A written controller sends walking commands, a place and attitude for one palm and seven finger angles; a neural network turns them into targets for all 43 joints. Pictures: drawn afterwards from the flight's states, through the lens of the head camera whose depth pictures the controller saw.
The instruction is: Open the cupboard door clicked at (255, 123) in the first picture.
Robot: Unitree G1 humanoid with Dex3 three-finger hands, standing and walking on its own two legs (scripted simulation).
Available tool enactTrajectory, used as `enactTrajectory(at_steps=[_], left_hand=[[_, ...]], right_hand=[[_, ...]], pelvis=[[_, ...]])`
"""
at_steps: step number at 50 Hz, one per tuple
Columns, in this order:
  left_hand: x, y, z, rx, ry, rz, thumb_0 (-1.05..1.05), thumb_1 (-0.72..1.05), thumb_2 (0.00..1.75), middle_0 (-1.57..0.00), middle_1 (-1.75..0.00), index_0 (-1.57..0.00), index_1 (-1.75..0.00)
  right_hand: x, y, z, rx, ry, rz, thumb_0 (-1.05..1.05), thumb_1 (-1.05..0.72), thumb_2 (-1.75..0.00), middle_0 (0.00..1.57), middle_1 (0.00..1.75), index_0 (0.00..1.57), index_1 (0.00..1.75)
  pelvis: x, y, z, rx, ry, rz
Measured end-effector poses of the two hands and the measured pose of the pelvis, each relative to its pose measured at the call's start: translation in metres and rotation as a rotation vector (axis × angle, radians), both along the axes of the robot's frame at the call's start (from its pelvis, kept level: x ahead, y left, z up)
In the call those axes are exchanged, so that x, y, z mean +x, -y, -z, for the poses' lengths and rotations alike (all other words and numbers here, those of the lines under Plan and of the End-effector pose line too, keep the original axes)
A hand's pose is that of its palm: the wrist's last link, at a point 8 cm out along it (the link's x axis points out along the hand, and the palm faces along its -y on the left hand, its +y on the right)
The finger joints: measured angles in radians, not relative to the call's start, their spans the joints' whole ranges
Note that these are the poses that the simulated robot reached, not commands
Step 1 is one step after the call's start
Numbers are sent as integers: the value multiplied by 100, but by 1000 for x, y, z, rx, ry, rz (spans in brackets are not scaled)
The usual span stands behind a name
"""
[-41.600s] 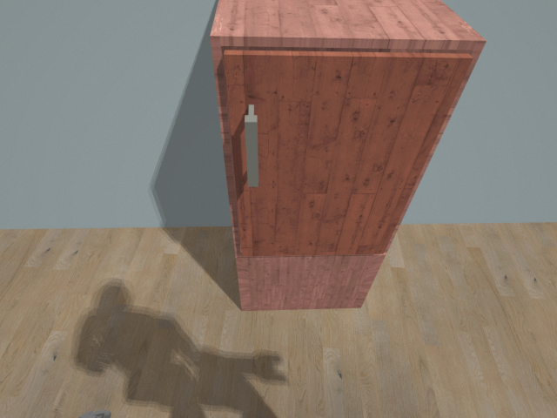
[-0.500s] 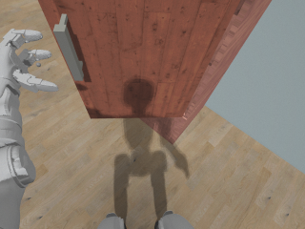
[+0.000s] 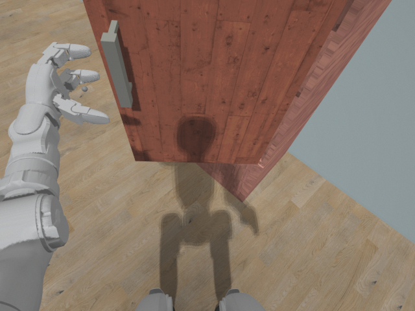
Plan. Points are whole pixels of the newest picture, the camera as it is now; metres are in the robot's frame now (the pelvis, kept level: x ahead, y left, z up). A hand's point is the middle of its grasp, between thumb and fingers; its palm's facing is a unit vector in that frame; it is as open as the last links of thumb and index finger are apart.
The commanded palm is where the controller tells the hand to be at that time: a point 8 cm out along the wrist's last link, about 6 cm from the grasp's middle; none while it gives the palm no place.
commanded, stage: move the hooked fingers beside the handle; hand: left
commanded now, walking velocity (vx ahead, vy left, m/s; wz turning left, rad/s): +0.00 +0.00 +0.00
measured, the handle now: (120, 67) +0.55 +0.13 +0.11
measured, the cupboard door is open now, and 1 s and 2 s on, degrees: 43 43 43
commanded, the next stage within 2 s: slide the fingers in behind the handle in 0.04 s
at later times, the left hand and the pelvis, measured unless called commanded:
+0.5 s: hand (101, 85) +0.51 +0.16 +0.11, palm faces -0.05 -1.00 +0.01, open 14.0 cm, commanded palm +0.48 +0.21 +0.11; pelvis +0.00 -0.01 +0.00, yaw -1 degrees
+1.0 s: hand (115, 87) +0.50 +0.14 +0.11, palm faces -0.05 -1.00 +0.01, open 14.0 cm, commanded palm +0.48 +0.18 +0.11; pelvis +0.00 -0.02 +0.00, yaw +0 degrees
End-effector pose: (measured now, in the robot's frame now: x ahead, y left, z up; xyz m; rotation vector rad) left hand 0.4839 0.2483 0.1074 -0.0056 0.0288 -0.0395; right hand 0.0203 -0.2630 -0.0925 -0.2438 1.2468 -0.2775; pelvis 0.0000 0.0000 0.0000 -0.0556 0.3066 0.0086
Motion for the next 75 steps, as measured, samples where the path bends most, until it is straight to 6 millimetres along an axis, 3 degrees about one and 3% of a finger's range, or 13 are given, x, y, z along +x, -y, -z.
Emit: enactTrajectory(at_steps=[10, 17, 24, 43, 66, 75], left_hand=[[4, -4, -7, 10, 1, 8, -2, -49, 30, -30, -120, -30, -120], [5, 11, -5, 1, 14, 26, -2, -50, 30, -30, -120, -30, -120], [6, 27, -2, -5, 9, 15, -2, -50, 30, -30, -120, -30, -120], [-3, 43, -3, 2, 10, 12, -2, -50, 30, -30, -120, -30, -120], [-3, 81, -2, 9, 24, 23, -2, -50, 30, -30, -120, -30, -120], [-2, 82, -3, 26, 27, -1, -2, -49, 30, -29, -120, -29, -120]], right_hand=[[-45, 3, 0, -3, -107, 49, 0, -91, -90, 20, 30, 20, 30], [-60, 6, -3, -7, -145, 62, 1, -91, -90, 20, 30, 20, 30], [-52, 8, -2, 2, -105, 66, 1, -91, -90, 20, 30, 20, 30], [-10, 13, 5, 29, -13, 7, 0, -91, -90, 20, 30, 20, 30], [-29, 11, 10, 58, -44, 27, 1, -91, -90, 20, 30, 20, 30], [-32, 12, 11, 64, -41, 29, 0, -91, -90, 20, 30, 20, 30]], pelvis=[[-4, 3, 0, -1, -6, 3], [-4, 4, 0, 0, -10, 3], [-2, 7, -1, 4, -6, 12], [-2, 14, -1, 13, 10, -4], [-3, 17, -1, 20, 15, -3], [-5, 18, 0, 23, 12, 1]])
